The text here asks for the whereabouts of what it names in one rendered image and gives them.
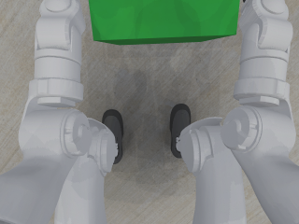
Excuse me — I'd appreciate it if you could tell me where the right robot foot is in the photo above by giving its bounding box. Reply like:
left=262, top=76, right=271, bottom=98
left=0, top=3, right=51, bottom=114
left=169, top=104, right=191, bottom=159

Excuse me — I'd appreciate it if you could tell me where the left robot foot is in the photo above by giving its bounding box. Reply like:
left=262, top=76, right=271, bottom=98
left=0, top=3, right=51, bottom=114
left=102, top=109, right=124, bottom=164

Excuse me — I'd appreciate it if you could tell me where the carton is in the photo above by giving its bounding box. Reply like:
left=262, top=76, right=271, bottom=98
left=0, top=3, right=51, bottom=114
left=89, top=0, right=240, bottom=46

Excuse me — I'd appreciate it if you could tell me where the right robot upper arm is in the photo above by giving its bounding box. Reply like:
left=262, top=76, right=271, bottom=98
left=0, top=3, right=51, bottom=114
left=220, top=105, right=299, bottom=224

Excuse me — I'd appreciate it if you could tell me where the left robot forearm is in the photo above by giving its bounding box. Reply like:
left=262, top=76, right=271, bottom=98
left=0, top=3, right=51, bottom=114
left=18, top=0, right=86, bottom=146

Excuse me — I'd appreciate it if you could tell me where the left robot upper arm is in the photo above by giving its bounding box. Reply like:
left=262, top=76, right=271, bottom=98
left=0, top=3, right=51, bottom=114
left=0, top=108, right=93, bottom=224

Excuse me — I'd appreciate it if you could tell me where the robot foot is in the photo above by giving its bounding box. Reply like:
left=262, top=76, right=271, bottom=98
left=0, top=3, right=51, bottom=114
left=102, top=109, right=124, bottom=164
left=169, top=104, right=191, bottom=159

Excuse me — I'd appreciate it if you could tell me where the right robot forearm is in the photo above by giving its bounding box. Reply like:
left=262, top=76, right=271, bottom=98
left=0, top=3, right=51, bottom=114
left=233, top=0, right=294, bottom=125

